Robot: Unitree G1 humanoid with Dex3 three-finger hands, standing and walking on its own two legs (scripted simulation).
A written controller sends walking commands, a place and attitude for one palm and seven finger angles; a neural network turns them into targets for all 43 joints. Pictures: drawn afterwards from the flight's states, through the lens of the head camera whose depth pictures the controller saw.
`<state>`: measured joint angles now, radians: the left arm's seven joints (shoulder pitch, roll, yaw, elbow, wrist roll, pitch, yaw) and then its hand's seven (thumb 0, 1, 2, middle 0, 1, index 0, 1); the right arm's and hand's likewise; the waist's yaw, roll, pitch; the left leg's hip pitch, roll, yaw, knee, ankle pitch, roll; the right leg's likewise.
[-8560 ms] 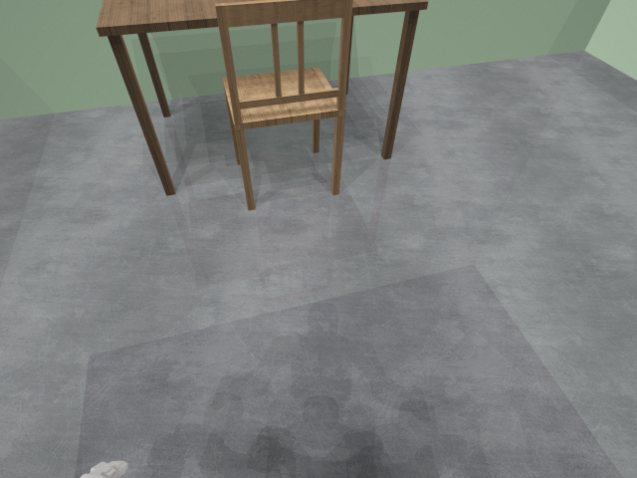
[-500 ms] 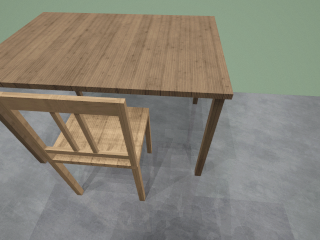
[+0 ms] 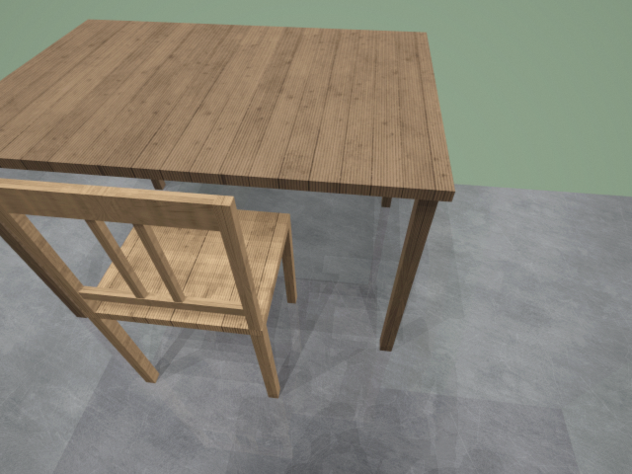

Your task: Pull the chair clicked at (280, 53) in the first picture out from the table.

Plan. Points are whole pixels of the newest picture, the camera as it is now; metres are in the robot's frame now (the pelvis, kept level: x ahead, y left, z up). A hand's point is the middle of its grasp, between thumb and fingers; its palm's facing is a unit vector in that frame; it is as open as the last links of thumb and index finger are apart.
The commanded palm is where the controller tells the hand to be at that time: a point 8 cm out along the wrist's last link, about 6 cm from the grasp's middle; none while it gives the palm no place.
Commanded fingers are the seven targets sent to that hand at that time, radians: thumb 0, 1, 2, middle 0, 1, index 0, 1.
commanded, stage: come to a stop and stand still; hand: left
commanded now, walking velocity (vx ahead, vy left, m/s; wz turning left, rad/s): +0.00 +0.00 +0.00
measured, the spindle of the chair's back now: (119, 260) +0.50 +0.42 -0.11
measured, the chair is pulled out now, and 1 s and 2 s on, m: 0.00 0.00 0.00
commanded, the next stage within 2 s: look again from close up in 0.14 s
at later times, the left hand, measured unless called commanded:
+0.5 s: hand out of the picture +0.02 +0.23 -0.19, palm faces +0.04 -0.97 -0.23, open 7.4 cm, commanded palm none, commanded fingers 0.00 0.90 0.90 -0.20 -0.30 -0.20 -0.30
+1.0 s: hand out of the picture -0.04 +0.28 -0.18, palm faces -0.02 -0.98 -0.21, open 7.4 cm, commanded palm none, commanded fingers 0.00 0.90 0.90 -0.20 -0.30 -0.20 -0.30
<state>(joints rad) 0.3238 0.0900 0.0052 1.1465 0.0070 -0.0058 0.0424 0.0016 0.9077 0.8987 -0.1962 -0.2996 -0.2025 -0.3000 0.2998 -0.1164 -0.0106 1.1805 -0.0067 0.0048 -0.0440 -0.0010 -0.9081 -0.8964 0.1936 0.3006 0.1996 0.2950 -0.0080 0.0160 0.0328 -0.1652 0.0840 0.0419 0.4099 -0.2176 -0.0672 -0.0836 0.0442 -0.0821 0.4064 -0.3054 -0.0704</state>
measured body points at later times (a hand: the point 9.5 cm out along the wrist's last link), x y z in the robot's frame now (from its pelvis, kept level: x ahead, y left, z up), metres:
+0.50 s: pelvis +0.01 +0.04 -0.01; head +0.01 +0.05 +0.44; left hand +0.02 +0.28 -0.17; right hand +0.06 -0.20 -0.16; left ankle +0.00 +0.17 -0.74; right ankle -0.05 -0.06 -0.74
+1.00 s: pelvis -0.04 +0.09 +0.00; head -0.03 +0.10 +0.45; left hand -0.03 +0.33 -0.16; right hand -0.02 -0.15 -0.15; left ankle +0.00 +0.17 -0.74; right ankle -0.05 -0.06 -0.74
